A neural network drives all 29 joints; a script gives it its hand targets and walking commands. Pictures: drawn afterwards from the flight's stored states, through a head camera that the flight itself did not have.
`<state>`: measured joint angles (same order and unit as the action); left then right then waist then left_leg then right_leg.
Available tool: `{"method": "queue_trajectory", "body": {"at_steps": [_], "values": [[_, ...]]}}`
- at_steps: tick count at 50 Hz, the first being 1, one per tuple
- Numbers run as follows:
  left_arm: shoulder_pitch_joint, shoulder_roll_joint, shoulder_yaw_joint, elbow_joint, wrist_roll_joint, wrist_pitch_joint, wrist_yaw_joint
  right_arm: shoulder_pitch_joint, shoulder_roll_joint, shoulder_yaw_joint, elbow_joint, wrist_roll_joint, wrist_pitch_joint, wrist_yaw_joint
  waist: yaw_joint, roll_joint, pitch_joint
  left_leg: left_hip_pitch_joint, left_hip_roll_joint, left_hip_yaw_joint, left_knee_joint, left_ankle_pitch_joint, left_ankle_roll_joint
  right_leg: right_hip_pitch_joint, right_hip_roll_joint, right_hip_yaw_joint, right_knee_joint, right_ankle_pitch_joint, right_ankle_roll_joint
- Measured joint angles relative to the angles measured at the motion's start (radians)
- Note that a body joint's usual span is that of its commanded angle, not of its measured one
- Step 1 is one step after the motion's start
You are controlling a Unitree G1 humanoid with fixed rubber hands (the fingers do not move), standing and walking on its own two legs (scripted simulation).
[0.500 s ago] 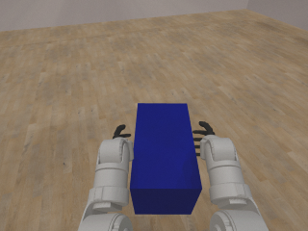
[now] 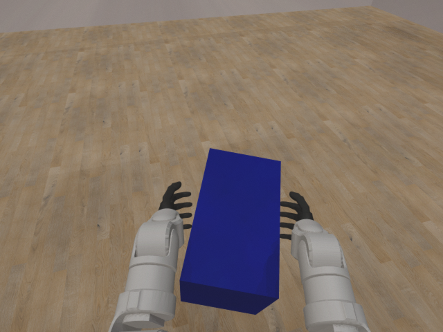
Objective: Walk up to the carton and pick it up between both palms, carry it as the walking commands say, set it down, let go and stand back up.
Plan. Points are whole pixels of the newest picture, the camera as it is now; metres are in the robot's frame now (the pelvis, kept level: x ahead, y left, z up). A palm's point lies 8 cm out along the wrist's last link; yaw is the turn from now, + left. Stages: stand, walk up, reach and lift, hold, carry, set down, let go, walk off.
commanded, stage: carry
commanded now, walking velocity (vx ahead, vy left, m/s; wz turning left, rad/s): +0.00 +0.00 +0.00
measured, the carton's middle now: (232, 229) +0.35 +0.01 -0.03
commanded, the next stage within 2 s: none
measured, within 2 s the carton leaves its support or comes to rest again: neither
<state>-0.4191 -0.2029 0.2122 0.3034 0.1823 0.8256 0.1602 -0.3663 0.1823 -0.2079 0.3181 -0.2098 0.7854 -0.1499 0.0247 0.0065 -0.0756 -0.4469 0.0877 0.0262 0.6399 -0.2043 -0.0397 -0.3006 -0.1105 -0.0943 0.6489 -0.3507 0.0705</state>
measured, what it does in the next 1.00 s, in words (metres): walks ahead: right foot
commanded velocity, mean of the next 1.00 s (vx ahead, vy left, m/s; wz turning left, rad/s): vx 0.30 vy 0.00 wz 0.00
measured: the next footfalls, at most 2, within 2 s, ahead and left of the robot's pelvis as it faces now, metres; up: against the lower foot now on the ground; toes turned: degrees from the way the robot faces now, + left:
right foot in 0.78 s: +0.23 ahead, -0.09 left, +0.00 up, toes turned -10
left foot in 1.02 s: +0.41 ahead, +0.07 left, +0.00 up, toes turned +9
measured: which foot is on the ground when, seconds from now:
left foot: down 0.00-0.80, up 0.82-1.00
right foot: down 0.00-0.66, up 0.68-0.76, down 0.78-1.00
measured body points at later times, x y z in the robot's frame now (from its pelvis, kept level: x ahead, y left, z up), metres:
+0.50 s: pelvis +0.09 +0.01 +0.01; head +0.02 +0.01 +0.45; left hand +0.39 +0.12 +0.12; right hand +0.36 -0.12 +0.09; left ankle +0.08 +0.15 -0.72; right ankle -0.01 -0.15 -0.72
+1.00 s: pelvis +0.30 +0.00 +0.01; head +0.40 +0.02 +0.45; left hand +0.65 +0.12 +0.06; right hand +0.63 -0.12 +0.06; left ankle +0.32 +0.07 -0.71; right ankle +0.19 -0.08 -0.72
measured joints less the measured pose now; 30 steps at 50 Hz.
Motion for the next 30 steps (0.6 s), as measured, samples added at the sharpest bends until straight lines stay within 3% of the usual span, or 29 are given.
{"method": "queue_trajectory", "body": {"at_steps": [6,10,13,18,23,27,30], "values": [[0.013,0.005,-0.019,-0.018,-0.004,-0.015,-0.007,0.025,-0.009,0.019,-0.029,0.012,0.004,0.006,-0.005,0.000,0.002,0.003,0.002,0.001,-0.008,0.003,-0.002,0.000,0.001,0.000,-0.003,0.001,-0.002],[0.081,0.029,-0.127,-0.270,-0.110,0.130,0.093,0.106,-0.031,0.111,-0.298,0.119,0.162,-0.043,-0.009,0.000,0.026,0.023,0.002,0.006,-0.033,0.010,-0.004,0.018,0.001,0.000,-0.025,0.006,-0.003],[0.089,0.031,-0.170,-0.363,-0.117,0.242,0.143,0.137,-0.038,0.136,-0.404,0.134,0.274,-0.041,-0.016,-0.007,-0.007,0.034,0.000,0.017,-0.037,-0.035,0.006,0.040,-0.004,-0.002,-0.057,0.006,-0.005],[0.068,0.025,-0.154,-0.351,-0.098,0.377,0.124,0.141,-0.038,0.147,-0.421,0.111,0.429,-0.034,-0.026,-0.031,-0.100,0.087,-0.008,0.053,-0.041,-0.046,0.007,0.096,-0.026,0.013,-0.075,-0.033,0.008],[0.046,0.017,-0.110,-0.322,-0.086,0.445,0.157,0.082,-0.025,0.152,-0.350,0.083,0.514,-0.022,-0.035,-0.029,-0.158,0.136,-0.010,0.076,-0.034,-0.116,0.008,0.135,-0.017,0.042,-0.084,-0.082,-0.041],[-0.027,-0.012,-0.123,-0.249,-0.079,0.467,0.218,0.063,-0.021,0.135,-0.320,0.065,0.554,-0.074,-0.024,0.003,-0.175,0.119,0.007,0.050,0.024,-0.175,-0.001,0.191,-0.001,0.007,-0.146,-0.082,0.022],[-0.073,-0.030,-0.125,-0.223,-0.074,0.481,0.251,0.066,-0.025,0.102,-0.333,0.081,0.560,-0.066,-0.015,-0.029,-0.180,0.116,-0.010,0.070,0.033,-0.205,0.010,0.209,-0.026,-0.010,-0.143,-0.125,0.037]]}}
